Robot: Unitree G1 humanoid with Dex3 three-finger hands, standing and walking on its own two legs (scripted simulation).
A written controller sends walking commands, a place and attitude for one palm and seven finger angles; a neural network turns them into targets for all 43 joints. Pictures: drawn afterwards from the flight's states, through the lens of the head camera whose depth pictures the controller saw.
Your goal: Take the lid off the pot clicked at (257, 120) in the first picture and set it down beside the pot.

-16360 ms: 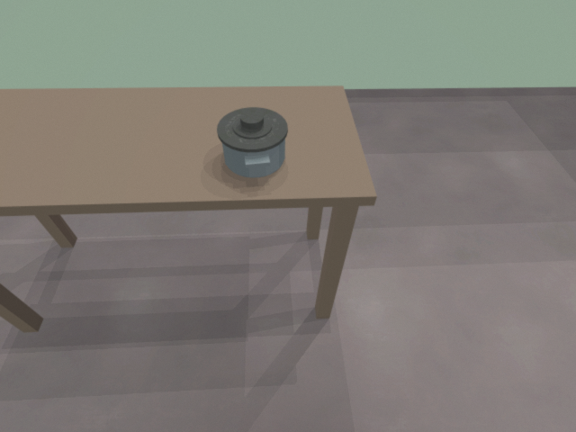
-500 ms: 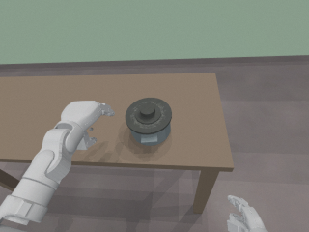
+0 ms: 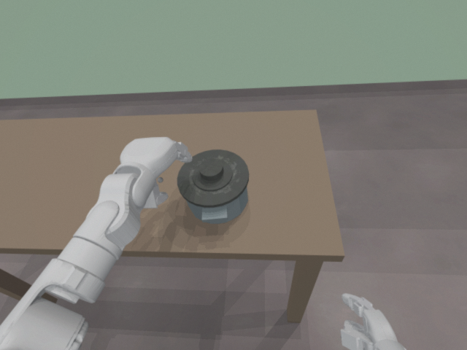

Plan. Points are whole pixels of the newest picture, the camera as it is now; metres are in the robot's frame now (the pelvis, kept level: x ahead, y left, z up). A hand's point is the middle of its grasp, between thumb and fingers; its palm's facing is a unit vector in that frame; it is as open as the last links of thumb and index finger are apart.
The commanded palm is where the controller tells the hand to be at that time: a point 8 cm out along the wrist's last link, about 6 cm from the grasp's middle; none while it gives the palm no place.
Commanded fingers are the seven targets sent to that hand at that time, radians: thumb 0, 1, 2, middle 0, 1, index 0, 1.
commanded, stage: move the open hand above the knob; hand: left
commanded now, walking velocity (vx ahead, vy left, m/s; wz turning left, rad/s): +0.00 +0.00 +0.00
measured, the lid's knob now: (211, 169) +0.46 +0.07 +0.03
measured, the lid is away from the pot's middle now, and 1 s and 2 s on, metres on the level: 0.00 0.00 0.00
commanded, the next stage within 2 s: lower the open fingers around the knob in 1.28 s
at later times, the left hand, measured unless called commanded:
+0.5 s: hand (197, 159) +0.42 +0.09 +0.10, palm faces -0.24 -0.04 -0.97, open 10.2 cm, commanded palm +0.41 +0.09 +0.16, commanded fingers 0.00 -0.28 1.36 -0.81 -0.08 -0.81 -0.08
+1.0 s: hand (196, 157) +0.43 +0.09 +0.10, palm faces -0.25 -0.05 -0.97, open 10.2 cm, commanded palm +0.41 +0.09 +0.16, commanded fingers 0.00 -0.28 1.36 -0.81 -0.08 -0.81 -0.08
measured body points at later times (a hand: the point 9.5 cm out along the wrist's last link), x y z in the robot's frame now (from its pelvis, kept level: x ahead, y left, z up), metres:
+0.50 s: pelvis +0.00 -0.01 +0.00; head +0.02 -0.06 +0.45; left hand +0.43 +0.09 +0.15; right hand +0.15 -0.24 -0.13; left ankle +0.00 +0.08 -0.74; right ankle -0.04 -0.10 -0.74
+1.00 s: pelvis +0.00 -0.01 +0.00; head +0.02 -0.05 +0.45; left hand +0.44 +0.09 +0.15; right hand +0.13 -0.25 -0.13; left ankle +0.00 +0.08 -0.74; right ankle -0.04 -0.10 -0.74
